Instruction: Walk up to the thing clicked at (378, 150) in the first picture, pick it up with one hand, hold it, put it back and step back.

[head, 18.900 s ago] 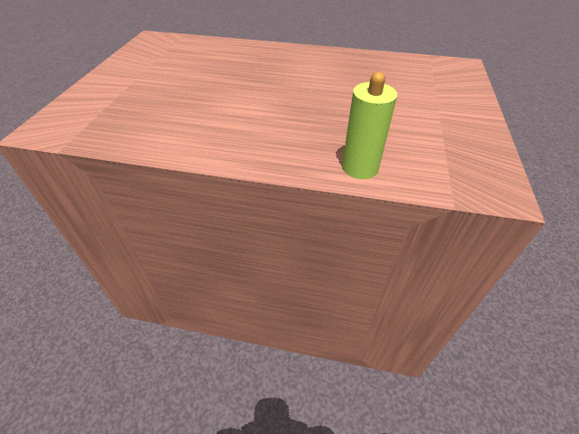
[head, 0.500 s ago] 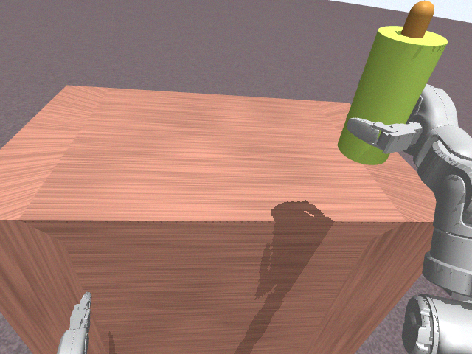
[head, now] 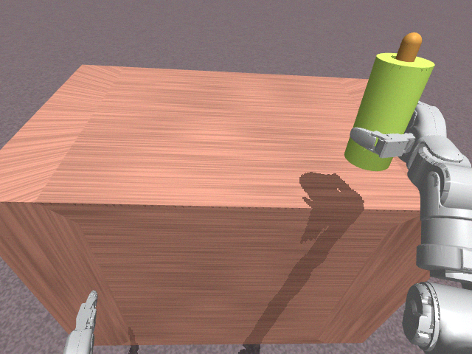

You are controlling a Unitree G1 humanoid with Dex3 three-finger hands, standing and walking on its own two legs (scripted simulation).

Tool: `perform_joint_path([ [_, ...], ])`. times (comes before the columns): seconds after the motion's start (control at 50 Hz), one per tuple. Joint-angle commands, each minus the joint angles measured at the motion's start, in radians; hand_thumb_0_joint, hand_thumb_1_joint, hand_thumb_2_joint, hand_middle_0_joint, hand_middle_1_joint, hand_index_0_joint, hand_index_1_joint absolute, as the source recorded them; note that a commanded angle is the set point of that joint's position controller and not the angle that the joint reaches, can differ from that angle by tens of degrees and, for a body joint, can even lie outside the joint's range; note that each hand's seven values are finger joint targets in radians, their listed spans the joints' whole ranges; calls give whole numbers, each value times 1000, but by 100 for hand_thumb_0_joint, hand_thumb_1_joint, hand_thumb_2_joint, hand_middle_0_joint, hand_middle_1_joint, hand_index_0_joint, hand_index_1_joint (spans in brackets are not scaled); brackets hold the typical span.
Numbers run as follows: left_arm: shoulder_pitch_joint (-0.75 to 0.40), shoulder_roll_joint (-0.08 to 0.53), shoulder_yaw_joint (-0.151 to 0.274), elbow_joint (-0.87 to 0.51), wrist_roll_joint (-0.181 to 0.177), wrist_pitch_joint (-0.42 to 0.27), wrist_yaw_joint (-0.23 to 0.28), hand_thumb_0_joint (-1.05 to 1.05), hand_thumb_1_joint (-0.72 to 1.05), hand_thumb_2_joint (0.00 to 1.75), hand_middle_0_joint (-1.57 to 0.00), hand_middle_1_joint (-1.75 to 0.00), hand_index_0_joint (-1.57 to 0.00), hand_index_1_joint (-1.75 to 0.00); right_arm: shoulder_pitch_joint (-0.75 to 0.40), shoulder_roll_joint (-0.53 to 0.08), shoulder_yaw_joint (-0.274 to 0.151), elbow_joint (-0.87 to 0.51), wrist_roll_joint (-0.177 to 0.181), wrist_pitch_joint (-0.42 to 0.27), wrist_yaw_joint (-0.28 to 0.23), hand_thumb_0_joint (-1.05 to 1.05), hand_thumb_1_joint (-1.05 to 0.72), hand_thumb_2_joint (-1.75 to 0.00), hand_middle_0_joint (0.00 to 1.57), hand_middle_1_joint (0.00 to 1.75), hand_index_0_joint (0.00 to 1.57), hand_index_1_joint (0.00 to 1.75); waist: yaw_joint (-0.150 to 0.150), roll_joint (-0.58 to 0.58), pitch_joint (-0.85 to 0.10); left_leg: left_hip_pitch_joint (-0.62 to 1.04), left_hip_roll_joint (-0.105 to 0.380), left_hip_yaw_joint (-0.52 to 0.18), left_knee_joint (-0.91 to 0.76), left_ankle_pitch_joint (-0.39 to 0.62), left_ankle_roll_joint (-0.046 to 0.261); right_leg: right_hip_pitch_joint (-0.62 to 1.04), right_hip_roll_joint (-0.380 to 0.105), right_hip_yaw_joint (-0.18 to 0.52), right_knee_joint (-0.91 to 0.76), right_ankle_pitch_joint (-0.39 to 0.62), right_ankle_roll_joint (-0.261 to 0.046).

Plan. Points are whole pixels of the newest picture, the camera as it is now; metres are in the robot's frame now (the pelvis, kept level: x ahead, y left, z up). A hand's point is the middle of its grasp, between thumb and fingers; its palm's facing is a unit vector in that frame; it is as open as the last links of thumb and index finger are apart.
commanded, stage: crouch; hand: right
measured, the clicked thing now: (387, 104) +0.41 -0.19 +0.28
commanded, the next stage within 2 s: lower in 0.64 s
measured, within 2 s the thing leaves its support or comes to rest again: rests again in 1.66 s
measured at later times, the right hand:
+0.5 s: hand (364, 133) +0.45 -0.20 +0.20, palm faces +0.22 +0.97 -0.03, open 10.3 cm
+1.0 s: hand (356, 147) +0.47 -0.21 +0.16, palm faces +0.21 +0.98 -0.02, open 10.2 cm
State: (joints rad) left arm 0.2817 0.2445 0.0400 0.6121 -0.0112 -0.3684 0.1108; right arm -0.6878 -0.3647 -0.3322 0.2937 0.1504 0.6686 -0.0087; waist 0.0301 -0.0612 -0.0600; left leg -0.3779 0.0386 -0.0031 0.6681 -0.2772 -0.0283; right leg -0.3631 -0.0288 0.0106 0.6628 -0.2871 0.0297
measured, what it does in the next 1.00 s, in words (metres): stands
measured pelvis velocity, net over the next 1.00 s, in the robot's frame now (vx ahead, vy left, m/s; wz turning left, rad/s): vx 0.02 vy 0.00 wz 0.02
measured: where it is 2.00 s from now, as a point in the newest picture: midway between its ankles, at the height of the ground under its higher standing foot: outside the picture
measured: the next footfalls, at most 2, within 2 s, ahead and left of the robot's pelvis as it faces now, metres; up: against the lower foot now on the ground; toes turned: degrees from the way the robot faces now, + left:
none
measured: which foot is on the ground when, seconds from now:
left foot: down 0.00-1.00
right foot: down 0.00-1.00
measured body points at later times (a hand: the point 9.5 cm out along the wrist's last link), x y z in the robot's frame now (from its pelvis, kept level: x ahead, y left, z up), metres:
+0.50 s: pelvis +0.02 +0.00 +0.00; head +0.01 +0.02 +0.45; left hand +0.17 +0.27 -0.06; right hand +0.43 -0.25 +0.21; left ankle +0.05 +0.14 -0.72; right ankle +0.04 -0.14 -0.72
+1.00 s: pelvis +0.02 +0.00 +0.00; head +0.04 +0.00 +0.45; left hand +0.17 +0.27 -0.05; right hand +0.45 -0.26 +0.17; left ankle +0.05 +0.14 -0.72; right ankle +0.04 -0.14 -0.72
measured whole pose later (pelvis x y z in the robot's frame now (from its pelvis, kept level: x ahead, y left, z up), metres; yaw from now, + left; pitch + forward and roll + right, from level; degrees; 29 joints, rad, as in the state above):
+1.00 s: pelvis +0.02 +0.00 +0.00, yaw +1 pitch +4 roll +0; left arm 0.30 0.24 0.05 0.47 0.00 -0.27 0.09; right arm -0.68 -0.38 -0.35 0.65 0.12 0.17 0.02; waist 0.07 -0.02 -0.06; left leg -0.46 0.02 -0.01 0.68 -0.30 -0.03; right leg -0.45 -0.04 0.00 0.70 -0.33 0.03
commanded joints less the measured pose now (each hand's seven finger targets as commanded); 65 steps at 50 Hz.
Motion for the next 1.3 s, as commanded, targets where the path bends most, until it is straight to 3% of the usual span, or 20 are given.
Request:
perform_joint_path([
  [0.0, -174, 131, 62, -199, 0, -64, 21, 0, -52, 5, -5, -6, -6, -5, -710, -330, -83, -362, 33, -229, 0, 0, -6, -127, 122, 139, 127, 139, -14, -19, -385, 67, -37, 60, -114, 72, 13, 155, 28, -4, -103, 51, -34],
  [0.14, -136, 113, 37, -210, 10, -41, 41, 0, -51, 4, -5, -6, -6, -5, -687, -316, -68, -280, 23, -303, -9, 0, -9, -130, 124, 142, 130, 142, -7, -19, -382, 65, -39, 58, -102, 147, 15, 168, 25, -9, -82, 130, -28],
  [0.2, -94, 141, 75, -200, 10, -33, 42, 0, -51, 4, -5, -5, -6, -4, -685, -314, -75, -203, 20, -326, -3, 0, -10, -128, 123, 140, 128, 140, 14, -10, -354, 37, -43, 63, -106, 139, 14, 152, 20, -7, -93, 117, -29],
  [0.24, -65, 102, 48, -184, 10, -26, 33, 0, -52, 4, -5, -5, -6, -5, -685, -302, -60, -165, 9, -347, 3, 0, -11, -128, 124, 140, 129, 140, 12, -32, -318, 22, -40, 57, -108, 126, 17, 137, 24, -13, -94, 102, -27],
  [0.38, -51, 148, 99, -225, 11, -20, 24, 0, -52, 3, -5, -5, -6, -5, -687, -326, -83, -122, 6, -414, 15, 0, -13, -125, 121, 136, 126, 136, 19, -1, -366, 41, -36, 47, -100, 183, 11, 147, 30, -21, -74, 147, -33],
  [0.52, -132, 125, 63, -301, 11, -7, 18, 0, -52, 4, -5, -5, -6, -5, -751, -333, -72, -168, 1, -490, 17, 0, -16, -125, 123, 137, 127, 137, 5, -22, -478, 77, -37, 43, -80, 240, 13, 185, 24, -17, -53, 215, -30],
  [0.58, -62, 132, 77, -264, 12, 13, 21, 0, -52, 4, -5, -5, -6, -5, -683, -356, -99, -107, -1, -511, 19, 0, -18, -127, 125, 138, 129, 138, 11, -10, -451, 81, -34, 37, -83, 255, 11, 160, 30, -22, -48, 218, -33],
  [0.68, -26, 96, 50, -243, 8, 34, 8, 0, -52, 4, -5, -5, -5, -4, -651, -330, -81, -61, -3, -526, 24, 0, -21, -128, 127, 140, 131, 140, 18, -33, -416, 53, -43, 45, -76, 266, 15, 165, 21, -19, -52, 261, -26],
  [0.78, -17, 149, 103, -259, 7, 43, 3, 0, -53, 4, -5, -5, -5, -4, -642, -330, -88, -24, -2, -550, 25, 0, -17, -128, 124, 140, 129, 140, 40, -8, -368, 20, -45, 44, -85, 217, 16, 141, 17, -17, -66, 191, -29],
  [0.82, -131, 194, 128, -411, 7, 27, 4, 0, -53, 4, -5, -5, -5, -4, -694, -338, -88, -98, -2, -575, 26, 0, -18, -127, 124, 139, 129, 139, 40, 16, -467, 61, -44, 42, -75, 268, 10, 174, 17, -20, -45, 236, -31],
  [0.84, 42, 118, 87, -204, 10, 49, -2, 0, -53, 4, -5, -4, -5, -4, -585, -298, -74, 64, -8, -568, 28, 0, -19, -127, 125, 139, 129, 139, 41, 23, -336, 3, -50, 49, -72, 228, 12, 120, 15, -18, -49, 205, -32],
  [0.88, -103, 90, 38, -379, 4, 35, -15, 0, -53, 5, -5, -4, -5, -4, -646, -275, -50, -26, -4, -611, 40, 0, -17, -126, 124, 138, 128, 138, 32, -3, -411, 40, -40, 35, -72, 234, 12, 125, 21, -23, -45, 198, -32],
  [0.92, -52, 99, 52, -293, 7, 41, -11, 0, -53, 5, -5, -4, -5, -4, -693, -334, -81, -31, -8, -631, 39, 0, -16, -126, 124, 138, 128, 138, 37, -21, -420, 20, -42, 34, -61, 234, 12, 126, 17, -24, -37, 190, -34],
  [0.96, -10, 112, 62, -269, 6, 51, -20, 0, -53, 4, -5, -4, -5, -4, -585, -306, -79, 43, 2, -637, 45, 0, -18, -127, 125, 140, 129, 140, 37, -39, -389, 4, -43, 34, -59, 226, 15, 106, 18, -23, -38, 187, -30],
  [1.0, -85, 168, 100, -387, 9, 45, -15, 0, -53, 4, -5, -4, -5, -4, -684, -362, -98, -59, -8, -667, 39, 0, -20, -129, 127, 141, 131, 141, 46, -49, -519, 25, -46, 35, -47, 263, 15, 173, 11, -19, -27, 248, -25],
  [1.04, 48, 123, 85, -239, 10, 70, -22, 0, -53, 5, -5, -4, -5, -4, -602, -336, -100, 34, -7, -674, 30, 0, -21, -130, 128, 142, 132, 142, 41, -43, -401, 0, -50, 39, -47, 233, 18, 105, 14, -21, -29, 208, -26],
  [1.08, -91, 128, 68, -392, 6, 58, -23, 0, -54, 5, -5, -4, -4, -5, -664, -322, -82, -51, -2, -705, 30, 0, -20, -129, 128, 142, 132, 142, 48, -50, -480, 29, -45, 33, -50, 239, 16, 118, 15, -21, -23, 203, -28],
  [1.12, -36, 137, 88, -319, 8, 70, -17, 0, -54, 5, -5, -4, -4, -4, -635, -353, -105, -7, -12, -718, 19, 0, -20, -129, 128, 142, 132, 142, 42, -35, -442, 9, -50, 39, -41, 209, 18, 104, 12, -18, -26, 173, -29],
  [1.18, -16, 93, 47, -311, 9, 79, -20, 0, -54, 5, -5, -4, -4, -4, -630, -335, -89, 6, -14, -748, 19, 0, -20, -130, 128, 142, 133, 143, 38, -71, -435, 3, -51, 40, -36, 212, 20, 104, 11, -19, -23, 183, -25],
  [1.28, -4, 124, 65, -345, 11, 91, -17, 0, -53, 5, -5, -4, -4, -4, -615, -344, -95, 62, -17, -780, 15, 0, -17, -129, 127, 142, 131, 142, 53, -51, -429, -6, -50, 34, -38, 196, 19, 79, 14, -22, -20, 146, -29],
])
